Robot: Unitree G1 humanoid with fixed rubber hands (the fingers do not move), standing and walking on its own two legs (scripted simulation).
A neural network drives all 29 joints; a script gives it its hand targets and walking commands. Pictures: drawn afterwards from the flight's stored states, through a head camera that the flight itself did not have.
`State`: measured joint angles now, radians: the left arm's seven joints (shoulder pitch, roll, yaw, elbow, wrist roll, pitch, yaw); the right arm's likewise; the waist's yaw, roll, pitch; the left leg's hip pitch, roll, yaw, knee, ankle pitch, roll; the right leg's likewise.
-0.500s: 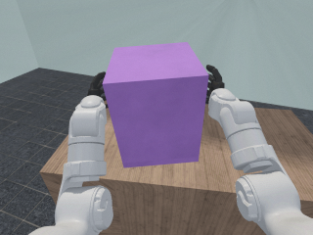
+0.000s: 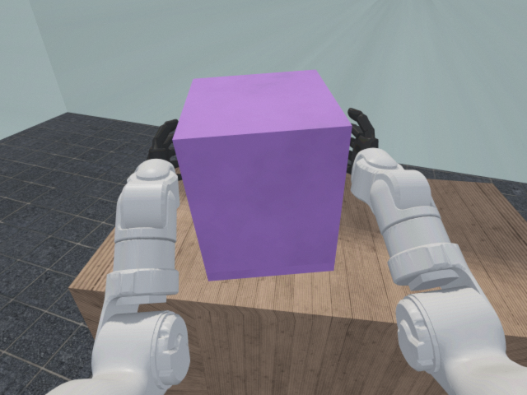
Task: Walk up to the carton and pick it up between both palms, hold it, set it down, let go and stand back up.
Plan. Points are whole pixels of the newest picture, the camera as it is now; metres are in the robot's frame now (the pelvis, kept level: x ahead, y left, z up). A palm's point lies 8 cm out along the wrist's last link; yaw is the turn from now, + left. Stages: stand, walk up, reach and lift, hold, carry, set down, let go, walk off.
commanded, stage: hold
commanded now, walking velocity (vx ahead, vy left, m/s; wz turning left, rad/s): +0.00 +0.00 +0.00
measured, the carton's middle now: (262, 173) +0.40 +0.00 +0.21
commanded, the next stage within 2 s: none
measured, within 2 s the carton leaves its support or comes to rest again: neither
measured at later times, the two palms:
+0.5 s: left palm (162, 174) +0.36 +0.14 +0.24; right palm (364, 161) +0.36 -0.15 +0.25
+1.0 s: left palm (161, 172) +0.36 +0.15 +0.24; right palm (364, 158) +0.36 -0.15 +0.26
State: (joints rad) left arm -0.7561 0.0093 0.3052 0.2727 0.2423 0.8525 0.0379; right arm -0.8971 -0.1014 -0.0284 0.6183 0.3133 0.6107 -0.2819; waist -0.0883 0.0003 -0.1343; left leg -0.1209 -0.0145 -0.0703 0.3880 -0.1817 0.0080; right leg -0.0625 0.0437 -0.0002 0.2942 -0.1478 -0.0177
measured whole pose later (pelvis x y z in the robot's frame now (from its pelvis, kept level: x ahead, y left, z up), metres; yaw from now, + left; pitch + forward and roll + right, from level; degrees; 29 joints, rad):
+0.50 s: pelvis +0.00 +0.00 +0.00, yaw +0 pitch -5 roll -1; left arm -0.74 0.00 0.31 0.26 0.25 0.86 0.04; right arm -0.89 -0.10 -0.03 0.62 0.31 0.62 -0.28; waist -0.09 -0.01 -0.13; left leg -0.11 -0.01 -0.07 0.39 -0.18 0.01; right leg -0.06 0.04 0.00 0.30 -0.15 -0.02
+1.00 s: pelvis +0.00 +0.00 +0.00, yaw +0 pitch -5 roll -1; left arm -0.75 0.01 0.30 0.28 0.24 0.85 0.04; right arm -0.90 -0.10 -0.02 0.63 0.31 0.62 -0.28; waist -0.09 0.00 -0.14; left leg -0.11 -0.01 -0.07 0.39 -0.18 0.01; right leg -0.05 0.05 0.00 0.29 -0.15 -0.02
